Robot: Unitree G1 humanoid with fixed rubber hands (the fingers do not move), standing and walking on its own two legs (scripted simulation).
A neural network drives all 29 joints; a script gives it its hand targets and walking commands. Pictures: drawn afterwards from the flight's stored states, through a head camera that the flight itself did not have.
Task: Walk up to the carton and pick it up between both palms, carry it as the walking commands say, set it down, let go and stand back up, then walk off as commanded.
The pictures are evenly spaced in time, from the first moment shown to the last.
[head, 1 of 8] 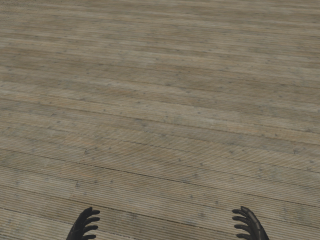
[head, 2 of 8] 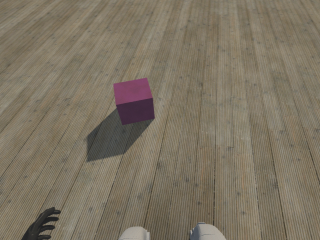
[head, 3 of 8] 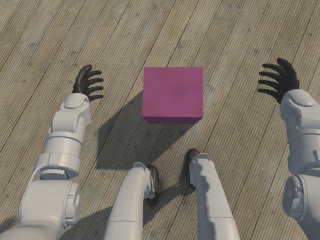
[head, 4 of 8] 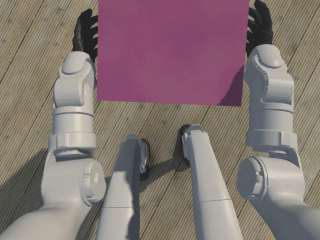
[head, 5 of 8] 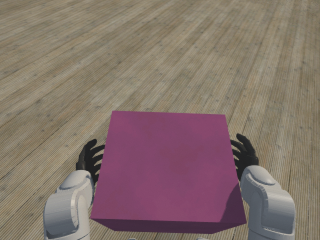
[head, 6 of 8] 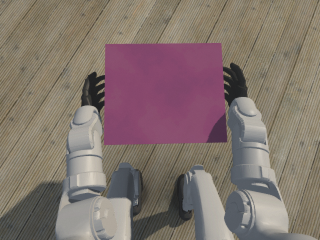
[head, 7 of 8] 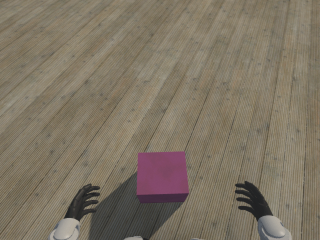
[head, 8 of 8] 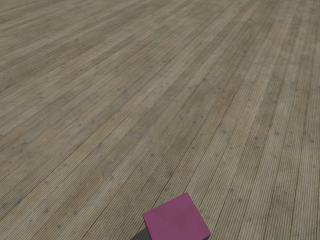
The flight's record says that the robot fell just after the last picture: no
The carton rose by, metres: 0.68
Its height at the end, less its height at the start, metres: +0.00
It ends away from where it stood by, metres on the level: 1.30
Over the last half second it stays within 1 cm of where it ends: yes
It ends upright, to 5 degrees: yes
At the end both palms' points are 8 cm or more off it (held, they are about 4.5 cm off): yes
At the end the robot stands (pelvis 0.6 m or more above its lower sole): yes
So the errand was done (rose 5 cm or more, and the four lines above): yes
